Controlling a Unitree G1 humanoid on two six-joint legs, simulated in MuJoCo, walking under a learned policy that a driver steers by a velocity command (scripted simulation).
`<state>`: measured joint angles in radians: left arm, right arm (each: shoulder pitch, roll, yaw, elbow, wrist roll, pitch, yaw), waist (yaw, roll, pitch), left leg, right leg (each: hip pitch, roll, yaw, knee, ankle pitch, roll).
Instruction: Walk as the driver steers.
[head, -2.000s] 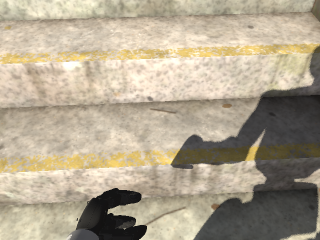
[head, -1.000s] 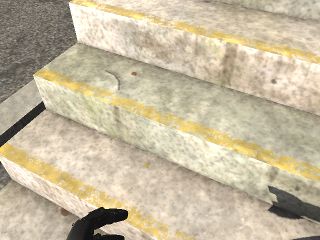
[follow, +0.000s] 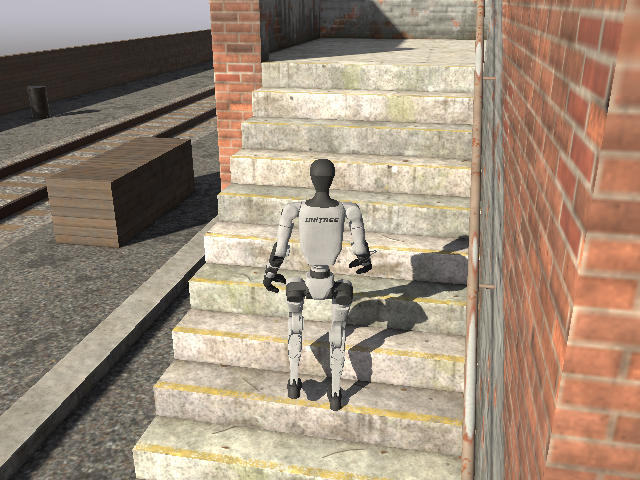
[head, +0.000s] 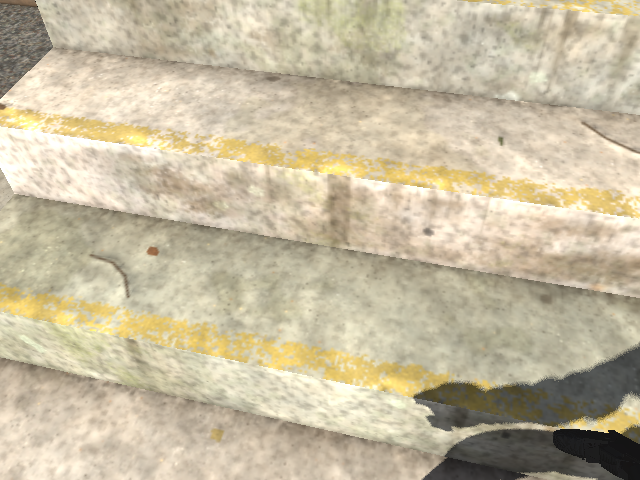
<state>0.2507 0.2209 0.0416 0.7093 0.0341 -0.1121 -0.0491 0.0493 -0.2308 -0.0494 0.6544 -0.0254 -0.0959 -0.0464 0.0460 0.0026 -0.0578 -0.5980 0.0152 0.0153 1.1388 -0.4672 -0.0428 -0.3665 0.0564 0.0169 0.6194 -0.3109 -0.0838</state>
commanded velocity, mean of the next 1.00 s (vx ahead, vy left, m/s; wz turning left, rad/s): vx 0.00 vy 0.00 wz -0.29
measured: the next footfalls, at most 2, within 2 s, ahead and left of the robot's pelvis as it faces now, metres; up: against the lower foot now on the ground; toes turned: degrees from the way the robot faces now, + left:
left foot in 0.36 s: +0.09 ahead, +0.13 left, +0.00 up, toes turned -10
right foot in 0.68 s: +0.06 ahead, -0.11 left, +0.00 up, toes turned -14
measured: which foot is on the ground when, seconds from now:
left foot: up 0.00-0.34, down 0.36-1.00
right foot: down 0.00-0.38, up 0.40-0.66, down 0.68-1.00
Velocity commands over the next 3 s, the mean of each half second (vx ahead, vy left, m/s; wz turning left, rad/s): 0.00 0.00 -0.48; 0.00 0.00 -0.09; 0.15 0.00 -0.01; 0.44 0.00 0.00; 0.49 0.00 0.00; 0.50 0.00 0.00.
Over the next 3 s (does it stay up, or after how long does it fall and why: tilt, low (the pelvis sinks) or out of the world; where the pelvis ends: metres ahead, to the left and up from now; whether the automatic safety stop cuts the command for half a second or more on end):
stays up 0.85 -0.02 0.50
